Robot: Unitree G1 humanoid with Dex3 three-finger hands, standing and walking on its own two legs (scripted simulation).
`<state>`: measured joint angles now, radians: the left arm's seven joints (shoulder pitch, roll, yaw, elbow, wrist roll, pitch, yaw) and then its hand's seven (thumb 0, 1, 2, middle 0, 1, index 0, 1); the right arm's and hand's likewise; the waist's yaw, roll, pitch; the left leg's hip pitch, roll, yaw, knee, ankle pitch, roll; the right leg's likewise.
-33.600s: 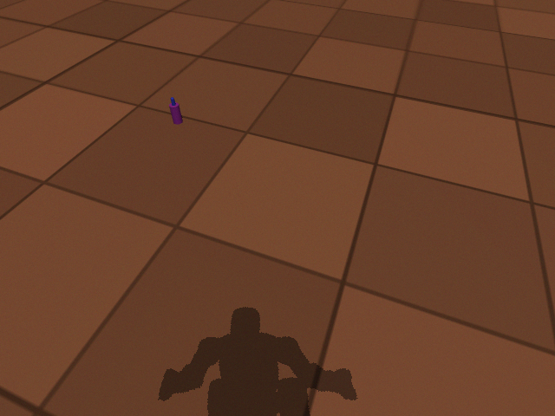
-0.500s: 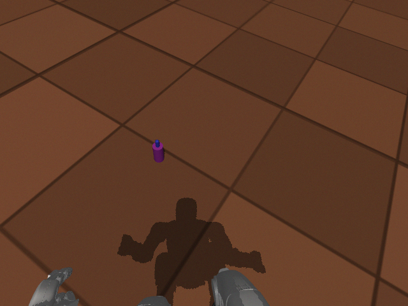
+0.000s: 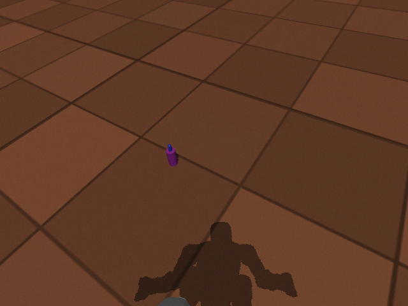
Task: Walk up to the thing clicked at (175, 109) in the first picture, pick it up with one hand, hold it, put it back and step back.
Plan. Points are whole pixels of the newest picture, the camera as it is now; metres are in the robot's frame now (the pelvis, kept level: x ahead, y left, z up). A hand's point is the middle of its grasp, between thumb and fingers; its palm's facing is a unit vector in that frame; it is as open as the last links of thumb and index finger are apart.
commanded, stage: step back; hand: left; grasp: from the side
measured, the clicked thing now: (171, 154) +1.05 +0.29 -0.68
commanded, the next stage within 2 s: stand in 0.86 s
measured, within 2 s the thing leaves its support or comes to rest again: neither
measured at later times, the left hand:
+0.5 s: hand out of the picture +0.10 +0.28 -0.15, palm faces +0.05 -0.93 -0.37, open 7.4 cm
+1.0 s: hand out of the picture +0.14 +0.30 -0.15, palm faces +0.08 -0.93 -0.35, open 7.4 cm
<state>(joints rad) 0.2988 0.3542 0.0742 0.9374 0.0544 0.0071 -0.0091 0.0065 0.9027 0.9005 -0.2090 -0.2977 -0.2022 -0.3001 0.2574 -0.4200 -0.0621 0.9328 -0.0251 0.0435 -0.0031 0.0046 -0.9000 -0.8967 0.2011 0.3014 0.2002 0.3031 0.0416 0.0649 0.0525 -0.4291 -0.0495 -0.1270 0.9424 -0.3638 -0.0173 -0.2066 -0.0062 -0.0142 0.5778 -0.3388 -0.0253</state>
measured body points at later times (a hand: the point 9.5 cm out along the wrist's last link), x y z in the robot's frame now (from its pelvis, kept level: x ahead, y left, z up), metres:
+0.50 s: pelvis +0.03 +0.01 -0.01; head +0.06 +0.02 +0.44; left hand +0.10 +0.33 -0.13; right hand +0.12 -0.30 -0.12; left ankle -0.01 +0.13 -0.73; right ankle +0.12 -0.11 -0.72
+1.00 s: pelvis +0.06 +0.03 +0.00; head +0.08 +0.04 +0.45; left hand +0.14 +0.35 -0.13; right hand +0.12 -0.27 -0.13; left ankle +0.02 +0.15 -0.73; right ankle +0.13 -0.11 -0.73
